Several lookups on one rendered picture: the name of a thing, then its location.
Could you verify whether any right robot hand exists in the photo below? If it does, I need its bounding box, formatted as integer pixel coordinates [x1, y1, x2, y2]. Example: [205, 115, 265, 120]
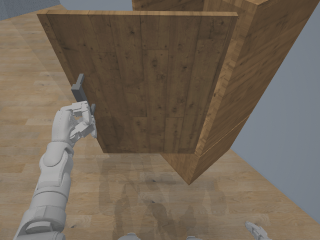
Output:
[245, 221, 272, 240]

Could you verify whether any robot left forearm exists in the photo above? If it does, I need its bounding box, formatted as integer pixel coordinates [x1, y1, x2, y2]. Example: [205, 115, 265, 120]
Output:
[13, 141, 74, 240]

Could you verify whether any left robot hand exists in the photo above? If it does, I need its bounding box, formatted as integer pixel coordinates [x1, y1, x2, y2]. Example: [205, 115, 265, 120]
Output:
[51, 101, 97, 148]

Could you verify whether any cupboard door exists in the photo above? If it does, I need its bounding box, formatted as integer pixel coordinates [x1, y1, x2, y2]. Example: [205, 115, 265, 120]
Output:
[36, 10, 238, 154]

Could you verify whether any handle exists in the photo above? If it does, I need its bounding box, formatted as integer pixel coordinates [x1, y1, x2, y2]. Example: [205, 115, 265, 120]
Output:
[71, 73, 96, 118]

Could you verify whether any robot left shin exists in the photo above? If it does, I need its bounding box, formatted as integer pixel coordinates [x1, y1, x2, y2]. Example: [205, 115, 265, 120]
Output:
[127, 233, 137, 237]

